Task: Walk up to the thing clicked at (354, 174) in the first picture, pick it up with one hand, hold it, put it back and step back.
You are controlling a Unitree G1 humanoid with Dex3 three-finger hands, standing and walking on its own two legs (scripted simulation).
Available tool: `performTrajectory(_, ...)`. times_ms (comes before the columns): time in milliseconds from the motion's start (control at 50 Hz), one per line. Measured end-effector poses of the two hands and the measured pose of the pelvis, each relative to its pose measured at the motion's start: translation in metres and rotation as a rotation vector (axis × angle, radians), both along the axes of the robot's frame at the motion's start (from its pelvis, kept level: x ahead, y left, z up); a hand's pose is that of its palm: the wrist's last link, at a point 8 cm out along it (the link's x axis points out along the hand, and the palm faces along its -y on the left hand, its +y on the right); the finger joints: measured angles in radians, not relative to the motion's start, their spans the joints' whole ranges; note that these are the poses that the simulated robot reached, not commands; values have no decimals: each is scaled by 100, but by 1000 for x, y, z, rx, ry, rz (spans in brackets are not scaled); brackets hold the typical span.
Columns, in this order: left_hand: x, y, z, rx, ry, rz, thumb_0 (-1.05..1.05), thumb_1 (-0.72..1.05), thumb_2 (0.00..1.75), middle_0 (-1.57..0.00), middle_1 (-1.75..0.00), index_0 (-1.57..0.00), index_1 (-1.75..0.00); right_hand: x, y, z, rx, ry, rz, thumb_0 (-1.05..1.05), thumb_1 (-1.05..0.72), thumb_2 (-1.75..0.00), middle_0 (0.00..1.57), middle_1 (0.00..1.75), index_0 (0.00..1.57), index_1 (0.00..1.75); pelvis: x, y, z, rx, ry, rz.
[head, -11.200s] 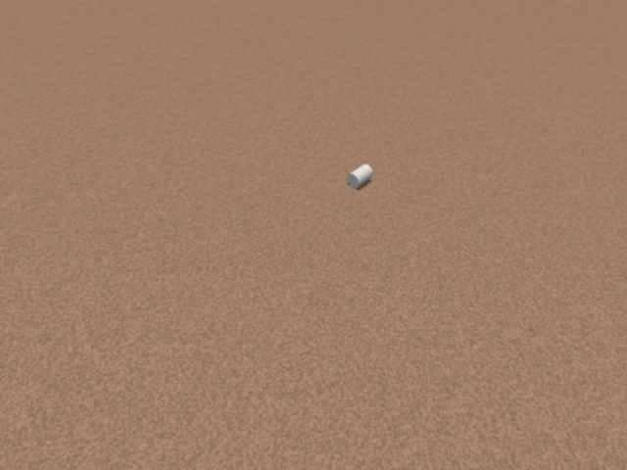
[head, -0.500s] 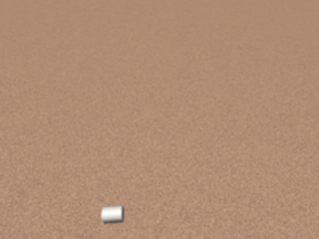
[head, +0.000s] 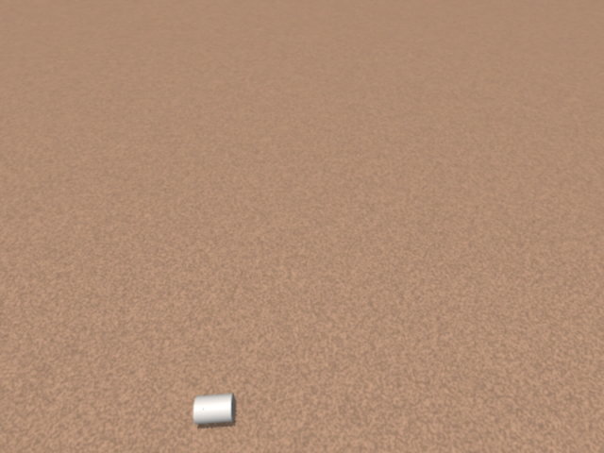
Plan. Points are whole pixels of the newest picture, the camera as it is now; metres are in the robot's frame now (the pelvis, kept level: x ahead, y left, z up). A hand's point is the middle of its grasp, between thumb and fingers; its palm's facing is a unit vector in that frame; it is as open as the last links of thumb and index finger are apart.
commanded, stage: stand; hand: left
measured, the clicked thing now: (214, 408) +0.41 +0.27 -0.74
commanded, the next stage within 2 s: rise first in 1.98 s
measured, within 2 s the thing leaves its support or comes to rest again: neither
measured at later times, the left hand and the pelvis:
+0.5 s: hand out of the picture +0.06 +0.26 -0.16, palm faces -0.02 -0.94 -0.35, open 7.4 cm; pelvis +0.00 +0.00 +0.00, yaw +1 degrees
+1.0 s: hand out of the picture +0.07 +0.26 -0.15, palm faces -0.01 -0.94 -0.35, open 7.4 cm; pelvis +0.00 +0.01 +0.00, yaw +1 degrees
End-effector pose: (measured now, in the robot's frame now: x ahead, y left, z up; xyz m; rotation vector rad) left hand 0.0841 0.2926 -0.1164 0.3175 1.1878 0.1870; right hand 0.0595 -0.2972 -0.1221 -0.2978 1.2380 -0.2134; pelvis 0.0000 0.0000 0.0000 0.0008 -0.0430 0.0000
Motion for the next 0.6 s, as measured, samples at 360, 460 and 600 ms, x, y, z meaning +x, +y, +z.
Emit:
performTrajectory(360,-22,10,0,19,32,19,1,90,90,-20,-30,-20,-30,-3,7,-2,12,14,19,1,-91,-90,20,30,20,30,-5,3,0,1,0,13)
performTrajectory(460,-29,10,-2,14,51,23,1,90,90,-20,-30,-20,-30,-5,6,-1,7,25,19,1,-91,-90,20,30,20,30,-5,4,0,1,3,15)
performTrajectory(600,-32,9,-4,7,61,26,1,90,90,-20,-30,-20,-30,-4,6,-1,3,31,22,1,-91,-90,20,30,20,30,-4,5,0,1,3,17)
